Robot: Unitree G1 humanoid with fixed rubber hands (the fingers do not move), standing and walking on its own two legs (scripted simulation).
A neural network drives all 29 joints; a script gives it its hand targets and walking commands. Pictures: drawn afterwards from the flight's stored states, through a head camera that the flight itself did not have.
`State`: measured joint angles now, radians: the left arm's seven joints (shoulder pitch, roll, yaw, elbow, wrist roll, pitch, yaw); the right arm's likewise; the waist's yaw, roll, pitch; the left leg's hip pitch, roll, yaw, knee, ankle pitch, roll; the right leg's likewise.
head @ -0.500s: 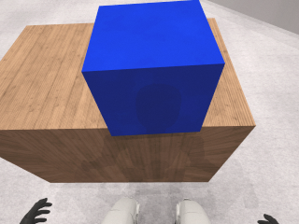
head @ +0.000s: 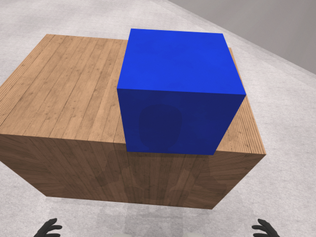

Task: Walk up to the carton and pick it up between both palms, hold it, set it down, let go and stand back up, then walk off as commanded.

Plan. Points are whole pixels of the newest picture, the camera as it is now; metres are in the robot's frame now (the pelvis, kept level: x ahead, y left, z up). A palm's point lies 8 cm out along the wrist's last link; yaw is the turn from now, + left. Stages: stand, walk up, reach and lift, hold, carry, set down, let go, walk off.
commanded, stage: walk up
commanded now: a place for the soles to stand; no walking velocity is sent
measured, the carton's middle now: (173, 94) +0.50 -0.02 +0.06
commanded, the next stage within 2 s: none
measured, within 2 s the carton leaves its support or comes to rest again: neither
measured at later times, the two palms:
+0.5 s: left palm out of the picture +0.08 +0.30 -0.09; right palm out of the picture +0.08 -0.31 -0.10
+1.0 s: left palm out of the picture +0.08 +0.28 -0.11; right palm out of the picture +0.04 -0.34 -0.10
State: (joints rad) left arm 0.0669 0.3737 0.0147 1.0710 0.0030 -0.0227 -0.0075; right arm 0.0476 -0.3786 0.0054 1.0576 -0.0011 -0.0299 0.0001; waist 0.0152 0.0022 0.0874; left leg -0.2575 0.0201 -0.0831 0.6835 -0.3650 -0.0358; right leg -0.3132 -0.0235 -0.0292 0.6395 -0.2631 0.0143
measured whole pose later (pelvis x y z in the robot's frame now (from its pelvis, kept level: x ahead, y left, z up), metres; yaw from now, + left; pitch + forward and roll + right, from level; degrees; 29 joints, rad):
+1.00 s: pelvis -0.02 -0.02 +0.00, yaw +0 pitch -2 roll +1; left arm 0.09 0.36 0.07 0.97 0.03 0.06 -0.05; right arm 0.17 -0.40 -0.03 1.04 -0.02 -0.03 -0.03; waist 0.00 -0.03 0.12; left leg -0.29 0.02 -0.09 0.63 -0.31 -0.01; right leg -0.37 -0.02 -0.03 0.63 -0.23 -0.02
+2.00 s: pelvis -0.01 -0.04 +0.02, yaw -1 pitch -3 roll +0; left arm 0.08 0.36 0.01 1.08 0.00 -0.02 0.00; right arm 0.07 -0.36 -0.01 1.12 -0.01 -0.02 0.00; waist -0.01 0.01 0.08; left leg -0.13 0.03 0.04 0.40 -0.22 -0.01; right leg -0.14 0.02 0.04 0.41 -0.22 -0.01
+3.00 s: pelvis -0.01 -0.06 +0.02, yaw -1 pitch -6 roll +1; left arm 0.23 0.32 0.08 0.29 -0.03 0.38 0.02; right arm 0.27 -0.24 -0.08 0.52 0.03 0.00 0.06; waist 0.01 -0.02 0.11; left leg -0.08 0.04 0.02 0.41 -0.23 -0.04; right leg -0.10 0.03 0.01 0.45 -0.25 -0.03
